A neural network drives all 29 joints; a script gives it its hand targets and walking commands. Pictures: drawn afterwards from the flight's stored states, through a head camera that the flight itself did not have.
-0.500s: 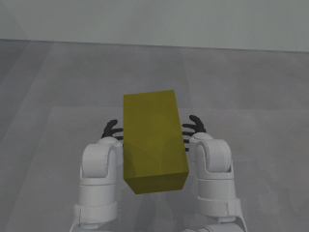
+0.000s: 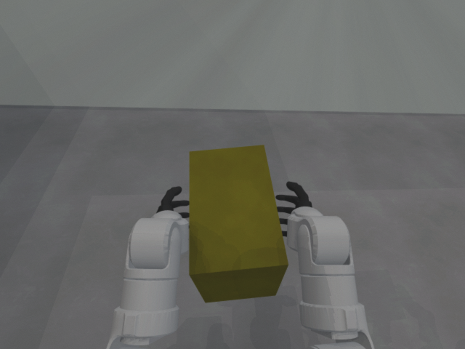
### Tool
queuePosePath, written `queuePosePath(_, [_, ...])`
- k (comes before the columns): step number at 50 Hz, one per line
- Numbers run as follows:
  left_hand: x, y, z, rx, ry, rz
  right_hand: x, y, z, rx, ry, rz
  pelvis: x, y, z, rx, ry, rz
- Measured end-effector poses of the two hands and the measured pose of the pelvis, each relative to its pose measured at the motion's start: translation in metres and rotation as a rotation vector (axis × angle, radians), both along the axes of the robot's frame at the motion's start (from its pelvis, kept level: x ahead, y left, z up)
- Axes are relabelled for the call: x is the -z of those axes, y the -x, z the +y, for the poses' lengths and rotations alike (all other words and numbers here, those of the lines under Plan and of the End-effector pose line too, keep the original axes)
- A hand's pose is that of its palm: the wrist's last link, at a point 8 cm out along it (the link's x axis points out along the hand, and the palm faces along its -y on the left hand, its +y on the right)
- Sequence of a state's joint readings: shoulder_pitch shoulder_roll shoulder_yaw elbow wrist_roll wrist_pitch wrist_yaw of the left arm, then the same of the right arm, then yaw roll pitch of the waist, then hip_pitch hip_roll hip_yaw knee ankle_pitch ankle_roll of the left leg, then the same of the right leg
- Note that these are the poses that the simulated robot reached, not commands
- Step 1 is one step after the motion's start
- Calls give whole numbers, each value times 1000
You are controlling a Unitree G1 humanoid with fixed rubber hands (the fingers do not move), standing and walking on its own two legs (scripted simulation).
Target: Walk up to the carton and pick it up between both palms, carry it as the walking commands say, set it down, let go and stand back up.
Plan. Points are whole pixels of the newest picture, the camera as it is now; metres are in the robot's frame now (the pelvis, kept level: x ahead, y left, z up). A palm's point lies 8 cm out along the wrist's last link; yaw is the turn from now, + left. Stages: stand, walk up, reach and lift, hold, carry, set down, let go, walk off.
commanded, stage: carry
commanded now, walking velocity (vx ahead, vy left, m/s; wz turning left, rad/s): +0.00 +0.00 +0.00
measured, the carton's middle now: (233, 225) +0.36 +0.01 +0.03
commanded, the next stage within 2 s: none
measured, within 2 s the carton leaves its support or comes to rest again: neither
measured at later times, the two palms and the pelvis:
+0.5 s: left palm (122, 263) +0.24 +0.17 +0.09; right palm (274, 273) +0.22 -0.04 +0.10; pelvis -0.08 +0.08 +0.01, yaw -2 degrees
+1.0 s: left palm (37, 280) +0.21 +0.28 +0.09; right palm (197, 278) +0.22 +0.07 +0.09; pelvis -0.11 +0.15 -0.01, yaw +3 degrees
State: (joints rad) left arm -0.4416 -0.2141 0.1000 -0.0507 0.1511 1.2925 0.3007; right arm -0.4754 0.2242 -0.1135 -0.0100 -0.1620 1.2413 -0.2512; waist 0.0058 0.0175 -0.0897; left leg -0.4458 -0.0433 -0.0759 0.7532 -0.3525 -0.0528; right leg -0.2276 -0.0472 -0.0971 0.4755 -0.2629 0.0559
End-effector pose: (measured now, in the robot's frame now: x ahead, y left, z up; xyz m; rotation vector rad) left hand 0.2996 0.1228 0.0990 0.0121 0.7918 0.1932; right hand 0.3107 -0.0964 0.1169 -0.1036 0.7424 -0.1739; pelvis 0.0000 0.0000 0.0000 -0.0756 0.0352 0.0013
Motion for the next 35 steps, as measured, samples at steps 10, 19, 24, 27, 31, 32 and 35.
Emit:
queuePosePath(10, [14, 34, 38, 9, -12, 102, 19, 44, 42, 35, 72, 157, -5, 36, 45, 14, -19, 6])
queuePosePath(19, [5, 43, 45, 11, -19, 45, 19, 62, 49, 104, -11, 101, -7, 70, 67, 39, -23, 53])
queuePosePath(24, [6, 60, 50, 70, -26, 54, 16, 83, 52, 111, -14, 107, -10, 78, 76, 39, -20, 7])
queuePosePath(27, [1, 70, 57, 81, -13, 43, 7, 89, 57, 97, -16, 93, -12, 80, 80, 30, -18, -1])
queuePosePath(31, [-10, 79, 71, 62, -22, 14, -6, 91, 72, 71, -1, 57, -14, 84, 86, 3, -9, -12])
queuePosePath(32, [-12, 81, 76, 50, -21, 5, -8, 91, 77, 61, 9, 47, -12, 85, 88, 2, -10, -16])
queuePosePath(35, [-15, 85, 90, 2, -17, -34, -12, 91, 93, 31, 41, 11, -2, 83, 93, 13, 1, -37])
